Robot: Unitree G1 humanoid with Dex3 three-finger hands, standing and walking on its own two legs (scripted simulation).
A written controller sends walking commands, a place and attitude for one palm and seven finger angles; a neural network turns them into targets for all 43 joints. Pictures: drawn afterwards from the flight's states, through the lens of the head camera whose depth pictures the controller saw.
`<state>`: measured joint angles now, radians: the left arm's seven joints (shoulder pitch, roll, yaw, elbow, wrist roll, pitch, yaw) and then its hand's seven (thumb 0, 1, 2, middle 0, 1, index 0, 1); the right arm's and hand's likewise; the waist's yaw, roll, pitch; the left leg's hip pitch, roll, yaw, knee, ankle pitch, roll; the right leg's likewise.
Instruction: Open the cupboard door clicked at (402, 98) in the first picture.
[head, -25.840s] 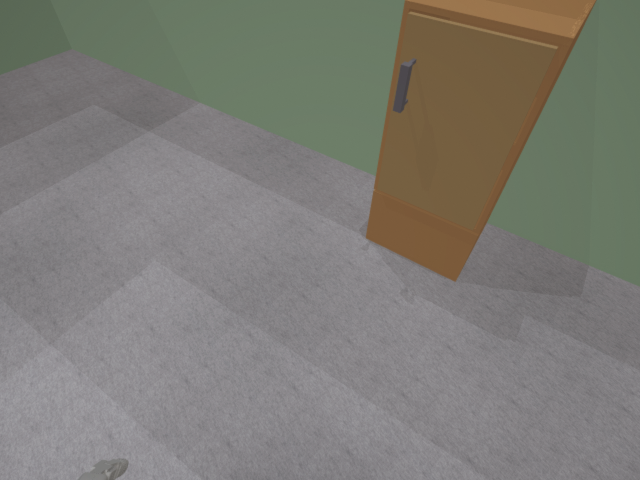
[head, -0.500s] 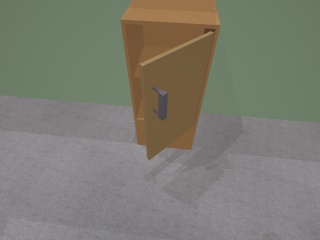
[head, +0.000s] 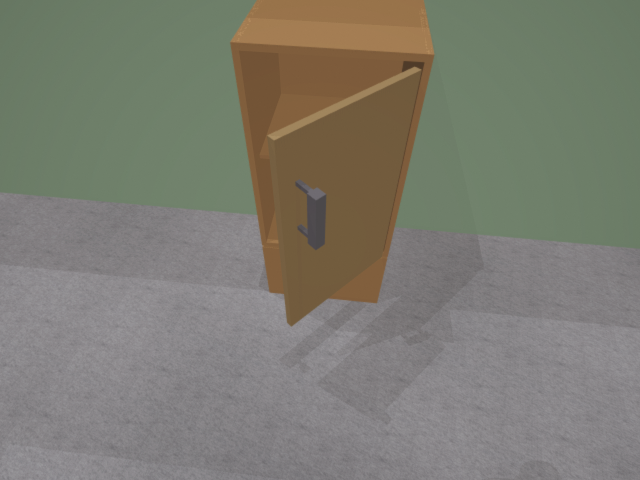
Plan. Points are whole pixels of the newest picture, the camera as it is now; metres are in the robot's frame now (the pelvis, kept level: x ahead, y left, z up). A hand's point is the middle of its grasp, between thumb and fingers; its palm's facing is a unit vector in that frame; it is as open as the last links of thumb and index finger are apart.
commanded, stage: look to check the result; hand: left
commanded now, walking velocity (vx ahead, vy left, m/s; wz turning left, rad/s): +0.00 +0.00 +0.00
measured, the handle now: (308, 214) +0.57 +0.06 -0.04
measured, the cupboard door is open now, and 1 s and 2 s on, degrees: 48 48 48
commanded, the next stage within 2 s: walk to a spot facing it in 0.48 s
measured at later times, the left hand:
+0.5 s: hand out of the picture +0.02 +0.16 -0.17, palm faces +0.05 -0.98 -0.19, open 7.4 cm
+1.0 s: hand out of the picture +0.06 +0.18 -0.18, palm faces -0.08 -0.97 -0.24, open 7.4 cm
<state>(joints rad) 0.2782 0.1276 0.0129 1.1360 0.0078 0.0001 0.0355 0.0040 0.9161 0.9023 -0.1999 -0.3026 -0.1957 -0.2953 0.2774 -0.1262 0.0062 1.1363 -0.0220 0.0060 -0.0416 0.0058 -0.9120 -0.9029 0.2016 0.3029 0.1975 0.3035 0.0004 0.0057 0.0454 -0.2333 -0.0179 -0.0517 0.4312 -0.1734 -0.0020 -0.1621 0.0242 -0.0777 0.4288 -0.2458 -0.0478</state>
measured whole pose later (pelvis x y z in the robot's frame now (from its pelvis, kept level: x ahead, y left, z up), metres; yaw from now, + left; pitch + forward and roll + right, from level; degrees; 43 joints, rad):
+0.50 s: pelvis +0.02 -0.01 +0.00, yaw +0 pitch -2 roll +0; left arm 0.27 0.13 0.01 1.14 0.01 -0.01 0.04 0.00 0.91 0.90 -0.20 -0.30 -0.20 -0.30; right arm 0.27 -0.13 0.01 1.15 -0.02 0.00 -0.05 0.01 -0.92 -0.90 0.20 0.30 0.20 0.30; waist 0.00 0.01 0.05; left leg -0.19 -0.01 -0.05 0.41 -0.19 -0.02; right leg -0.12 0.04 -0.07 0.40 -0.26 -0.06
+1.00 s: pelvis +0.01 -0.02 -0.01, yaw -10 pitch +0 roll +2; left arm 0.24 0.19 0.08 1.04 0.02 0.06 0.00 0.00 0.91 0.90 -0.20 -0.30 -0.20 -0.30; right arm 0.23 -0.17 -0.05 1.04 -0.03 0.02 -0.06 0.00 -0.91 -0.90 0.20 0.30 0.20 0.30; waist 0.02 -0.02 0.08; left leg -0.26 0.05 0.10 0.54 -0.27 -0.02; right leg -0.30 0.07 0.03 0.67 -0.38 -0.05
